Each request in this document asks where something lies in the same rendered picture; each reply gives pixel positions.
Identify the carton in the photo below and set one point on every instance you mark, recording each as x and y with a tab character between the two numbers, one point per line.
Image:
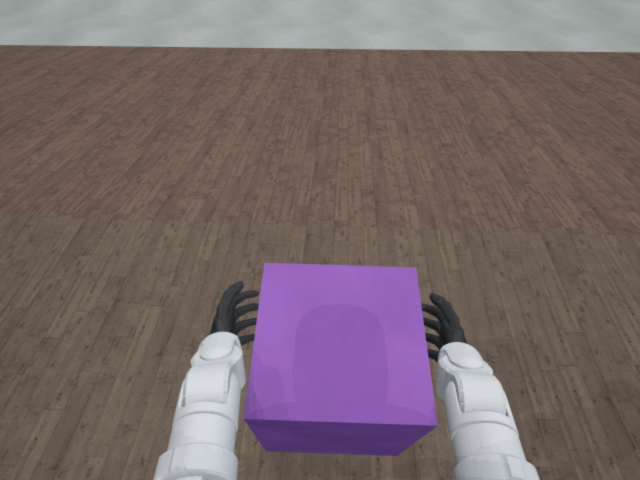
340	362

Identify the robot right forearm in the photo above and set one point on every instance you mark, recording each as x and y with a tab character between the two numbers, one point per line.
481	425

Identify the robot left forearm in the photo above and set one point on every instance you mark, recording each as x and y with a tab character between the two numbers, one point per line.
202	440

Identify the robot left hand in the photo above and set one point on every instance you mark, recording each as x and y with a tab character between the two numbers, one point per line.
227	313

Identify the robot right hand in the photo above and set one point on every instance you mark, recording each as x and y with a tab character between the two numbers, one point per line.
448	327

